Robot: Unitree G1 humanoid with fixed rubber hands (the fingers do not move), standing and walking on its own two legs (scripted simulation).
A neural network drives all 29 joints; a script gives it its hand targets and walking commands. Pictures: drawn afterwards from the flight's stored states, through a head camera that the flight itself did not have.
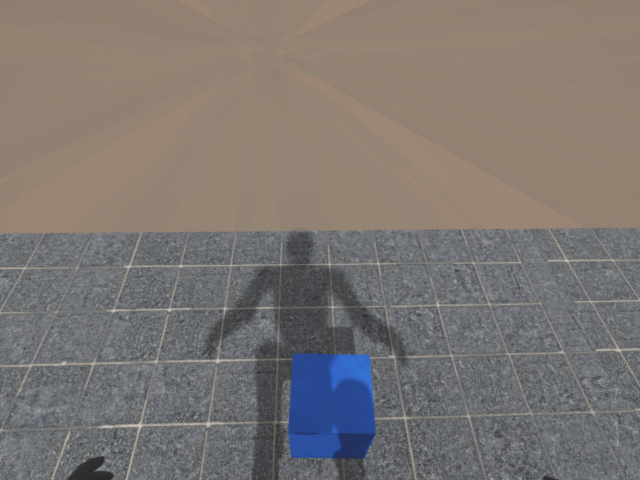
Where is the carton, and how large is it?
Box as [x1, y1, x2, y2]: [288, 353, 375, 458]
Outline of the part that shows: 293,353 288,428 291,457 363,458 375,433 369,355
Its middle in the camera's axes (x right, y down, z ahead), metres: +0.02 +0.47 +1.09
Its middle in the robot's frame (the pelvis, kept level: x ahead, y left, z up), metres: +0.43 -0.03 -0.66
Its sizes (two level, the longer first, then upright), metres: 0.210 0.200 0.250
